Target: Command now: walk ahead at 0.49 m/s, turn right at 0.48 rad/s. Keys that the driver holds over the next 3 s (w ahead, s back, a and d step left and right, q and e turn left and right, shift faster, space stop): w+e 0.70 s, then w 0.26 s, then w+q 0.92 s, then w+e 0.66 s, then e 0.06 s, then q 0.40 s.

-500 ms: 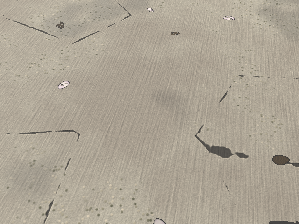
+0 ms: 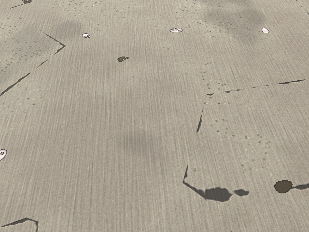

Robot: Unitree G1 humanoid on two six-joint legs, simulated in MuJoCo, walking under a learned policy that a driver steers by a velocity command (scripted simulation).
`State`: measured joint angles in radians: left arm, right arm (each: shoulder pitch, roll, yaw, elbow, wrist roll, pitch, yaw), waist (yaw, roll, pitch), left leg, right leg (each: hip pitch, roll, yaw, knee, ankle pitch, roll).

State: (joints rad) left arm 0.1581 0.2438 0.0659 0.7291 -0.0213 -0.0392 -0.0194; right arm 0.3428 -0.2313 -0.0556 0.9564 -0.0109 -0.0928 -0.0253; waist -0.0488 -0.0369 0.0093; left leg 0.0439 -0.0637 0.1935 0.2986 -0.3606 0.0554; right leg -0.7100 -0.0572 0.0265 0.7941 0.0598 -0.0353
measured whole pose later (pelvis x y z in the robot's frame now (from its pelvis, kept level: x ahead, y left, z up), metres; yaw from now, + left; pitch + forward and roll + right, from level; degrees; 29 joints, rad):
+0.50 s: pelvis +0.28 -0.01 +0.01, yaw -18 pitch +2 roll +0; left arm 0.34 0.27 0.07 0.72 -0.02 -0.04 0.01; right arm 0.01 -0.28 -0.05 0.71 0.00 -0.08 0.01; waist 0.08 0.03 0.05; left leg -0.61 0.05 -0.14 0.59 0.00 -0.08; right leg -0.16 0.12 0.17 0.40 -0.27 -0.08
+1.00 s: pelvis +0.54 -0.05 +0.01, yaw -31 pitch +2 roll +2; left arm 0.09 0.26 0.04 0.62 -0.02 -0.05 -0.02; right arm 0.39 -0.28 -0.05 0.88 0.02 -0.08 0.02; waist -0.11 -0.04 0.03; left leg 0.00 -0.03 0.07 0.24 -0.27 0.02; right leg -0.62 -0.08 0.05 0.66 -0.05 0.00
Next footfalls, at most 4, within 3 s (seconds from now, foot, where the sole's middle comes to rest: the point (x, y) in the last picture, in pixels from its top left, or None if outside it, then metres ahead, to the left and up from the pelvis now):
0.14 right None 0.25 -0.08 -0.77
0.60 left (138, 221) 0.55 0.07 -0.77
1.12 right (216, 194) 0.66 -0.29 -0.77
1.62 left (175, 135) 1.01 -0.14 -0.77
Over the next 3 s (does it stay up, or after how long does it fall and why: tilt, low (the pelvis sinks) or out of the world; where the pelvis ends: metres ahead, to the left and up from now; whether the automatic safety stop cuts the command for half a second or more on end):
stays up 1.49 -0.31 0.01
